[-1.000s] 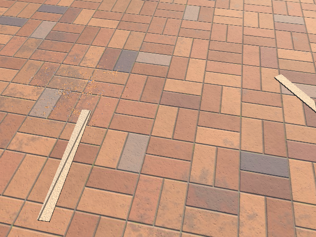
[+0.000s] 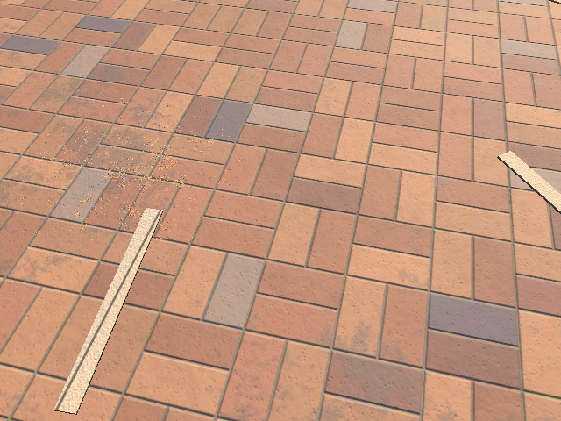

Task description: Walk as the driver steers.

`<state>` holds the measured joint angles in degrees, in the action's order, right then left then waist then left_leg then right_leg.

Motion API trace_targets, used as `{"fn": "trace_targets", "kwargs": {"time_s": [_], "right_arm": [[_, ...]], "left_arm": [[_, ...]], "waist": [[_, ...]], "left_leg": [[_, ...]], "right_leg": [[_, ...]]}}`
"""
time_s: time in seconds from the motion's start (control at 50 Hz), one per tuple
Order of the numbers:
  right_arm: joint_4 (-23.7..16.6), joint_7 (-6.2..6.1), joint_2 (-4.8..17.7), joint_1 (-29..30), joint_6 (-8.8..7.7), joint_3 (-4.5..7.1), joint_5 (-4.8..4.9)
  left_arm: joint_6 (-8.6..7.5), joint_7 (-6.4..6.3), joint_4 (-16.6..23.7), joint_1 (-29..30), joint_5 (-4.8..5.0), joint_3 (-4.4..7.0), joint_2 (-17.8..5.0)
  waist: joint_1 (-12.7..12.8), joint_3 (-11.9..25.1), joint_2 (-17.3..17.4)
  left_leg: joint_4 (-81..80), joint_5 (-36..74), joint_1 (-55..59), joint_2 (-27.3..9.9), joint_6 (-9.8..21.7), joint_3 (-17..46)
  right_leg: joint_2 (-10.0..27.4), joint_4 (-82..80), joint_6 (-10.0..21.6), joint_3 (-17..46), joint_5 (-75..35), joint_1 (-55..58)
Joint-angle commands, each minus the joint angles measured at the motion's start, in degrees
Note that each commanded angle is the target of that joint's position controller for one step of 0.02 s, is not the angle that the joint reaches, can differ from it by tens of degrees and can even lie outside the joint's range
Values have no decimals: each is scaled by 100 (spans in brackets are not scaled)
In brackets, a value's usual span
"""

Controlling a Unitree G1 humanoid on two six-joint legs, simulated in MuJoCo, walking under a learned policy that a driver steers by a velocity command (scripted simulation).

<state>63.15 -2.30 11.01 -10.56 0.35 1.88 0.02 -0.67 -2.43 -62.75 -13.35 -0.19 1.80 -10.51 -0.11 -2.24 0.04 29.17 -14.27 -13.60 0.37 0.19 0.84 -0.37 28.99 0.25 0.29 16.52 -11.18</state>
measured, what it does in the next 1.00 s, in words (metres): stands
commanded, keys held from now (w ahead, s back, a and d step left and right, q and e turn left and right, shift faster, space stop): shift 1.00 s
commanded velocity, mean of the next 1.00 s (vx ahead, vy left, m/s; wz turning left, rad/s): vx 0.00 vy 0.00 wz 0.00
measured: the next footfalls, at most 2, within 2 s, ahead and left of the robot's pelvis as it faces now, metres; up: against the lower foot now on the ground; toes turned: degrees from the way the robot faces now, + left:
left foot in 1.68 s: +0.12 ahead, +0.16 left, +0.00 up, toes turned +4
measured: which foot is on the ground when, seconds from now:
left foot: down 0.00-1.00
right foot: down 0.00-1.00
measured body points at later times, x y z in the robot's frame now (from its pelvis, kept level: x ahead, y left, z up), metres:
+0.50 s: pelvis +0.00 +0.00 +0.00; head +0.01 +0.00 +0.45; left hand +0.00 +0.23 -0.16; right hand +0.02 -0.24 -0.16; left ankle +0.02 +0.12 -0.74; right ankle -0.01 -0.12 -0.74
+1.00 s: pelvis +0.00 +0.00 +0.00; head +0.02 +0.00 +0.45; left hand +0.00 +0.22 -0.16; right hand +0.01 -0.24 -0.16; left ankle +0.02 +0.12 -0.74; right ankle -0.01 -0.12 -0.74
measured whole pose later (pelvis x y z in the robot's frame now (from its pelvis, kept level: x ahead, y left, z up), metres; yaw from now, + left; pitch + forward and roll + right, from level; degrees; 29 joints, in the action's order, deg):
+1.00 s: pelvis +0.00 +0.00 +0.00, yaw +0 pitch -1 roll +0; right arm 64.0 -2.6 9.4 -14.4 -0.1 1.3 0.2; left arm -1.0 -2.4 -63.1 -17.1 0.1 1.1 -8.9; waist -0.1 -2.1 0.1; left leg 28.9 -14.4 -13.8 0.0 -0.2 1.1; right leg -0.6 28.6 0.6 -0.1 16.6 -11.3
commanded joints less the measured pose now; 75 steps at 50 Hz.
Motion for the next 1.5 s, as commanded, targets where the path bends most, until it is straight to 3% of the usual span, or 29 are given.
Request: {"fn": "trace_targets", "kwargs": {"time_s": [0.02, 1.36, 1.38, 1.4, 1.42, 1.44, 1.46, 1.48, 1.5], "right_arm": [[-117, -18, 527, -130, -43, 76, -1], [-6, -54, 296, -807, -80, 18, 26], [93, -60, 261, -1008, -71, 22, 46], [82, -62, 393, -1067, -76, 82, 114], [-48, -45, 480, -887, -141, 112, 147], [-306, -7, 345, -446, -278, 78, 207], [-574, 60, 91, 57, -437, 10, 264], [-694, 122, 203, 336, -545, 41, 232], [-804, 164, 327, 434, -621, 92, 208]], "left_arm": [[-37, -15, 98, -256, 1, 73, -509], [-59, -1, 59, -882, 35, -3, -281], [-42, -15, -39, -1097, 59, 17, -298], [-31, -25, -19, -1170, 133, 95, -509], [-79, -21, 12, -1348, 188, 141, -646], [-190, -7, 20, -1616, 236, 187, -793], [-310, 8, 54, -1644, 259, 274, -1024], [-396, 12, 98, -1550, 191, 328, -1111], [-484, 31, 233, -1364, 95, 285, -951]], "waist": [[1, -8, 0], [3, -136, -4], [16, 162, -63], [38, -58, -167], [153, -467, -251], [359, -746, -544], [443, -889, -1073], [466, -906, -1120], [370, -783, -848]], "left_leg": [[-494, 539, 147, -169, 189, 149], [-437, 708, 114, -143, 117, 94], [-295, -596, 189, 48, 172, -112], [-108, -2229, -180, 146, 280, -166], [76, -3045, -849, 19, 385, 2], [465, -2711, -1572, -74, 373, -8], [1214, -1305, -2087, -55, 283, -361], [2023, -868, -2411, -311, 361, -137], [2714, -979, -2763, -509, 434, 116]], "right_leg": [[158, -601, 134, 125, -482, -338], [128, -617, 169, 106, -646, -353], [19, -619, 263, 22, 704, -235], [74, -650, 449, 200, 2407, -434], [419, -889, 699, 720, 3542, -603], [974, -1363, 1002, 1524, 3885, -320], [1728, -2030, 1316, 2539, 3646, 58], [2264, -2357, 1561, 3254, 3177, 100], [2370, -2364, 1565, 3374, 2774, 226]]}}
